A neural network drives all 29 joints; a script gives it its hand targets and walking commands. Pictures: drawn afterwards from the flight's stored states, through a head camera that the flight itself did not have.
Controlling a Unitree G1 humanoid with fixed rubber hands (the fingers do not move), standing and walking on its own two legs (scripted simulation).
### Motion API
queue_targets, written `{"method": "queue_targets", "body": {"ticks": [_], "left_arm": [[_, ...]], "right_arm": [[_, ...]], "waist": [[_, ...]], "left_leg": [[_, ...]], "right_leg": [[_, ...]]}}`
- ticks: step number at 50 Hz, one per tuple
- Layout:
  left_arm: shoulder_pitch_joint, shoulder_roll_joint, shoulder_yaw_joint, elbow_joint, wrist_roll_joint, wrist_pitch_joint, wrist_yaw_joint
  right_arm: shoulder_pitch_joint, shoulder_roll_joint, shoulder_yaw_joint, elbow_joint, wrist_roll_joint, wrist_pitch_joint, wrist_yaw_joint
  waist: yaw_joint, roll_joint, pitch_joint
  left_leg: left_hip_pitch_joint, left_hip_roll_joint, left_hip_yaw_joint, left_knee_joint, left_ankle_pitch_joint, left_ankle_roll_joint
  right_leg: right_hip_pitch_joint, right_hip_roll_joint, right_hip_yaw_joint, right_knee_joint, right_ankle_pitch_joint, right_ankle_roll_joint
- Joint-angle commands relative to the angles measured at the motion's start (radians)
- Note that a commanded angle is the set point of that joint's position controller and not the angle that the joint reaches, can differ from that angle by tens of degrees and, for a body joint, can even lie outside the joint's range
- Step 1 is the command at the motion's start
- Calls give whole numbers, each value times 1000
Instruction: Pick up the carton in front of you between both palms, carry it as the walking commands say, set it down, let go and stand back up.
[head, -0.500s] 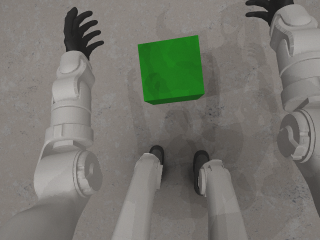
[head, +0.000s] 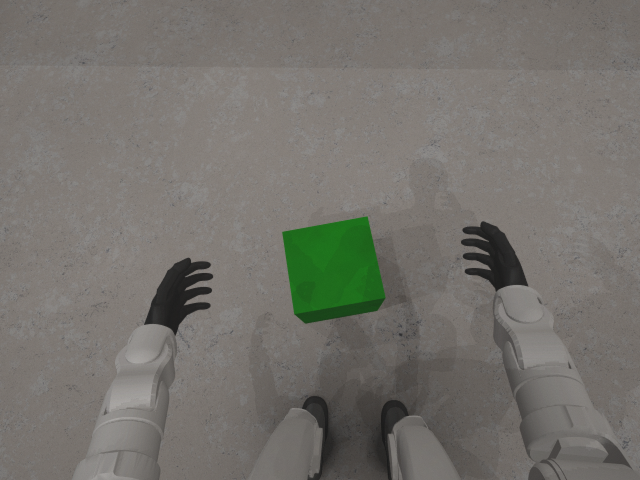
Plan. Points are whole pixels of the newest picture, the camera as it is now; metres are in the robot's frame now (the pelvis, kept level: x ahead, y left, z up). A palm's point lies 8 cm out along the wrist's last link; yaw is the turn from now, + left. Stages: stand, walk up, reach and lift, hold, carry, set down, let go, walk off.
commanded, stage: let go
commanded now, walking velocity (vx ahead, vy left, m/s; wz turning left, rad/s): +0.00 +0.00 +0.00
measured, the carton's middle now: (333, 274) +0.47 +0.05 -0.61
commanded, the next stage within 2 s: stand in 0.92 s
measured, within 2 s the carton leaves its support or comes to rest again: neither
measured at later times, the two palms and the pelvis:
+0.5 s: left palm (149, 420) +0.19 +0.22 -0.02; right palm (618, 418) +0.22 -0.25 -0.03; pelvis +0.04 -0.02 +0.04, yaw +2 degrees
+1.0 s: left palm (119, 416) +0.19 +0.25 -0.03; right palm (623, 447) +0.19 -0.25 -0.03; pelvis +0.03 -0.01 +0.04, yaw +2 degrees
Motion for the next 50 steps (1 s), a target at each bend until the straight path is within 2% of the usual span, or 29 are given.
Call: {"method": "queue_targets", "body": {"ticks": [1, 8, 16, 20, 24, 29, 36, 37, 38, 46, 47, 48, 50], "left_arm": [[83, 73, -16, -112, -17, -41, 10], [334, 75, -74, -196, -32, -69, 32], [481, 94, -105, -237, -41, -58, 26], [499, 108, -103, -239, -31, -35, 24], [502, 116, -95, -236, -14, -2, 27], [508, 116, -86, -230, 8, 36, 32], [492, 113, -80, -233, 19, 68, 29], [436, 143, -86, -311, 35, 122, 54], [459, 135, -97, -284, 25, 138, 65], [466, 116, -108, -298, 6, 173, 90], [439, 240, -77, -154, 11, 85, 122], [459, 228, -80, -140, 25, 44, 129], [448, 216, -84, -109, 37, 1, 125]], "right_arm": [[27, -80, 4, -94, 11, -48, 11], [296, -96, 38, -143, 46, -92, 34], [499, -95, 87, -227, 66, -90, 61], [581, -102, 107, -254, 80, -64, 76], [620, -108, 122, -276, 89, -31, 95], [629, -118, 131, -305, 96, 5, 112], [617, -123, 127, -318, 90, 40, 116], [669, -124, 131, -261, 107, 10, 97], [665, -127, 132, -276, 104, 7, 89], [639, -147, 135, -291, 103, 19, 80], [629, -250, 104, -148, 52, -16, 45], [656, -274, 92, -143, 44, -34, 36], [636, -266, 97, -113, 41, -59, 37]], "waist": [[-12, -5, -587], [-22, 19, -421], [-52, -64, -162], [-76, -70, -63], [-83, -46, 19], [-73, -16, 83], [-73, -28, 118], [-83, 6, 66], [-94, -30, 72], [-90, -45, 93], [-67, -149, 115], [-82, -115, 101], [-84, -37, 88]], "left_leg": [[626, 34, -48, -53, 521, -55], [725, 33, -42, -151, 521, -61], [736, 10, -5, -293, 309, -50], [779, 1, 6, -328, 247, -43], [816, -5, 12, -347, 196, -36], [845, -6, 15, -359, 180, -30], [879, -3, 15, -358, 175, -23], [851, -23, 18, -320, 149, -34], [844, -22, 11, -318, 138, -29], [808, -9, -4, -324, 165, -26], [706, 59, -52, -309, 116, -39], [727, 67, -66, -313, 72, -27], [700, 81, -94, -342, -34, -20]], "right_leg": [[266, 24, -42, -75, 212, -2], [467, 16, -33, -174, 240, -11], [763, -13, -27, -295, 257, 4], [825, -19, -22, -336, 261, 11], [848, -24, -22, -363, 229, 12], [874, -27, -20, -379, 211, 7], [890, -24, -20, -377, 204, 5], [931, -35, -18, -344, 276, 5], [922, -31, -13, -330, 299, 10], [916, -19, -34, -314, 266, 2], [773, -62, 1, -311, 76, 8], [760, -66, 26, -324, -5, -4], [748, -70, 40, -317, -64, -13]]}}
